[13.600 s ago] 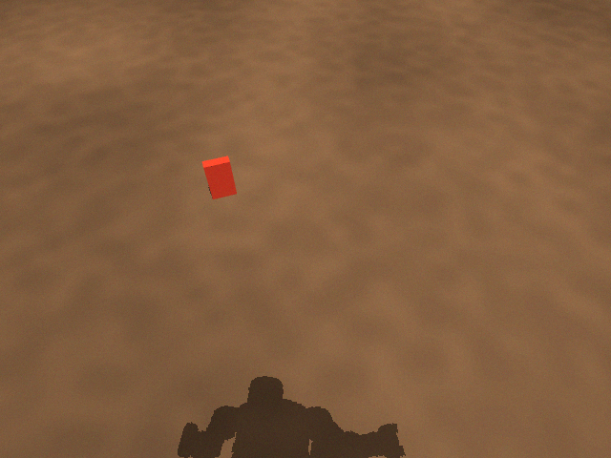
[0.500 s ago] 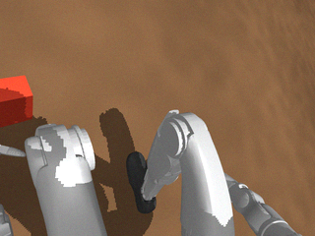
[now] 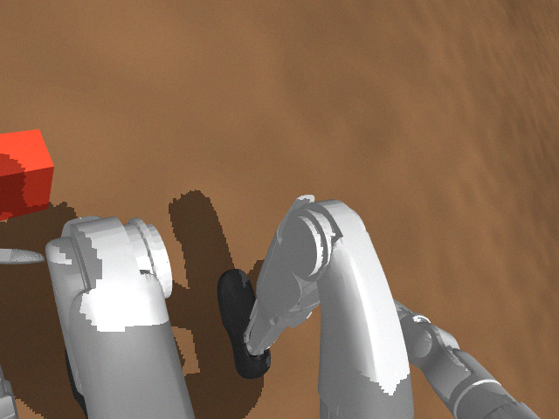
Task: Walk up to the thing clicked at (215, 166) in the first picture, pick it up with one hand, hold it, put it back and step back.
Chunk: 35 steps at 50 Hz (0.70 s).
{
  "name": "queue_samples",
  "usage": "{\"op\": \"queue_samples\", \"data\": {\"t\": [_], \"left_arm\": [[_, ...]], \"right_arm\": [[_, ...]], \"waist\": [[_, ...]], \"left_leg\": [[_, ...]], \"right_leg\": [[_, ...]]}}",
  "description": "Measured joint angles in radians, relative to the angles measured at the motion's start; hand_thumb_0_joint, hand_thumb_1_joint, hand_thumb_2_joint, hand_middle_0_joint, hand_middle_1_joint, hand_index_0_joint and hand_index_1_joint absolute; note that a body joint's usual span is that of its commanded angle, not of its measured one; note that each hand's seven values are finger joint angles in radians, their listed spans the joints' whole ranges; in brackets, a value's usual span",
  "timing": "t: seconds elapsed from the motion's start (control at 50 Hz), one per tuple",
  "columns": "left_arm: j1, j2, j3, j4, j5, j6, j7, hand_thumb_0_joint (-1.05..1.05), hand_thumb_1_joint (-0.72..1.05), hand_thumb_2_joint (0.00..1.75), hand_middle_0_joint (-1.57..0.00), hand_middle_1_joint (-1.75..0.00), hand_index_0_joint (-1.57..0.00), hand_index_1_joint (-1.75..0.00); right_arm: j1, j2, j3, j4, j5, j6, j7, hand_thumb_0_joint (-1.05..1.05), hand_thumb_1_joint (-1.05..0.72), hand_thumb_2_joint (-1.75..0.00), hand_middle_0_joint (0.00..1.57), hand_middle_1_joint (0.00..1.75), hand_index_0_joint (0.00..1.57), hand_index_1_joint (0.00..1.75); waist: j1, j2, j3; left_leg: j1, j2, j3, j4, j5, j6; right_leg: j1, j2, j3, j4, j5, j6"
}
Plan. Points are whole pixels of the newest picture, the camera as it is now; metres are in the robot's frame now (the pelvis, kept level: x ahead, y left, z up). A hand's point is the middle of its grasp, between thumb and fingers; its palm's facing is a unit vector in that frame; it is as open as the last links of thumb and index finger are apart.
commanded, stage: close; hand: left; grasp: from the side
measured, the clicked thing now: out of the picture +0.39 +0.28 -0.18
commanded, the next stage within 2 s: settle in 1.18 s
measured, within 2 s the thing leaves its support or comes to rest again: leaves its support in 1.52 s
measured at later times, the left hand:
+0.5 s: hand out of the picture +0.38 +0.30 -0.17, palm faces +0.38 -0.93 +0.01, open 11.4 cm
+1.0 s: hand out of the picture +0.38 +0.30 -0.17, palm faces +0.37 -0.93 +0.01, open 8.4 cm
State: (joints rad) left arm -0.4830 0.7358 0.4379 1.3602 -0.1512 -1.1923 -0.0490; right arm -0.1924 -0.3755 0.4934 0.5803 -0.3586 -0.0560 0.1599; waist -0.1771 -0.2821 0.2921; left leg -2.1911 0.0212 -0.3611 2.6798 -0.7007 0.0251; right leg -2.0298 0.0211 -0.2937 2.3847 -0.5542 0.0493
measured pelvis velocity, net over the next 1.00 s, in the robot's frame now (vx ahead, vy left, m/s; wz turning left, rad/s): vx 0.00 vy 0.00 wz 0.00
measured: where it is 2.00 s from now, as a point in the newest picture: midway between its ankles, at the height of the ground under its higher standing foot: (186, 373)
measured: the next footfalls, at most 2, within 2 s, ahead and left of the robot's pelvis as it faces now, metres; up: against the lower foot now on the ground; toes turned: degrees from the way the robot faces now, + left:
none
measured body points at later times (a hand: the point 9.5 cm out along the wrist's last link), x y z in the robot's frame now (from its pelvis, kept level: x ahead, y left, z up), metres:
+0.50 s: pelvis +0.00 +0.00 +0.00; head +0.20 +0.20 +0.34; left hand +0.35 +0.34 -0.17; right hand +0.19 -0.23 -0.03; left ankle +0.09 +0.11 -0.25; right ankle +0.16 -0.12 -0.25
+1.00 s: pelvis +0.00 +0.00 +0.00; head +0.20 +0.21 +0.34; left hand +0.35 +0.35 -0.17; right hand +0.20 -0.23 -0.03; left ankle +0.09 +0.11 -0.25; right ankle +0.16 -0.12 -0.25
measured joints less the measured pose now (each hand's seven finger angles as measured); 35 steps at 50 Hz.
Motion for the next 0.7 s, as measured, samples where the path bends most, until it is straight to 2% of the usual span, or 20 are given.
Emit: {"op": "queue_samples", "data": {"t": [0.18, 0.32, 0.48, 0.7], "left_arm": [[-0.015, 0.012, 0.005, 0.015, 0.016, 0.011, 0.018, -0.02, -0.35, 0.22, -0.29, -0.22, -0.29, -0.22], [-0.032, 0.027, 0.014, 0.034, 0.006, 0.008, 0.024, -0.01, -0.21, 0.31, -0.4, -0.32, -0.4, -0.32], [-0.035, 0.032, 0.012, 0.022, -0.002, 0.016, 0.019, -0.01, -0.04, 0.44, -0.52, -0.44, -0.52, -0.44], [-0.029, 0.025, 0.012, -0.01, -0.007, 0.041, 0.007, -0.01, -0.07, 0.51, -0.65, -0.63, -0.71, -0.63]], "right_arm": [[0.008, -0.001, 0.003, -0.002, 0.002, 0.012, 0.001, 0.0, -0.91, -0.89, 0.21, 0.3, 0.21, 0.3], [0.015, -0.002, 0.009, -0.003, 0.002, 0.015, 0.0, 0.0, -0.91, -0.89, 0.21, 0.3, 0.21, 0.3], [0.019, -0.005, 0.011, 0.0, 0.005, 0.018, 0.001, 0.0, -0.9, -0.89, 0.21, 0.3, 0.21, 0.3], [0.014, -0.004, -0.002, 0.0, 0.012, 0.021, -0.002, 0.0, -0.9, -0.89, 0.21, 0.3, 0.21, 0.3]], "waist": [[-0.007, 0.0, 0.005], [-0.017, 0.002, 0.006], [-0.015, 0.002, 0.013], [-0.009, 0.003, 0.009]], "left_leg": [[0.001, 0.006, 0.005, -0.007, 0.006, 0.005], [-0.001, 0.01, 0.004, -0.005, 0.003, 0.006], [-0.002, 0.01, 0.003, -0.004, 0.001, 0.004], [-0.001, 0.007, 0.003, -0.006, -0.001, -0.001]], "right_leg": [[-0.001, 0.004, 0.003, -0.008, 0.008, 0.001], [-0.005, 0.008, 0.003, -0.007, 0.01, 0.003], [-0.007, 0.008, 0.003, -0.006, 0.009, 0.003], [-0.009, 0.005, 0.003, -0.004, 0.005, 0.0]]}}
